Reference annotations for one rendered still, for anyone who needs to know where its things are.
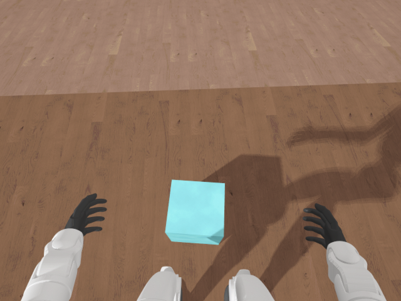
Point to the robot right forearm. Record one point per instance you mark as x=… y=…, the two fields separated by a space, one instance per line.
x=348 y=271

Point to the robot left forearm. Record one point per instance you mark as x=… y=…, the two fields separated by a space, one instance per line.
x=54 y=277

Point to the right robot hand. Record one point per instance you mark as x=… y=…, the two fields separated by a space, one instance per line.
x=330 y=229

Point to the right robot shin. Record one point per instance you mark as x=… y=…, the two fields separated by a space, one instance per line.
x=240 y=272

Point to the robot shin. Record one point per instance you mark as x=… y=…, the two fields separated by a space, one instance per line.
x=240 y=272
x=167 y=269

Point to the carton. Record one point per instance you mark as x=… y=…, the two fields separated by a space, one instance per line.
x=196 y=212

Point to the left robot shin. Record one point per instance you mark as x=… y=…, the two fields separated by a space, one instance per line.
x=167 y=269

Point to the left robot hand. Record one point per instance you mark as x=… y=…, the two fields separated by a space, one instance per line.
x=78 y=220

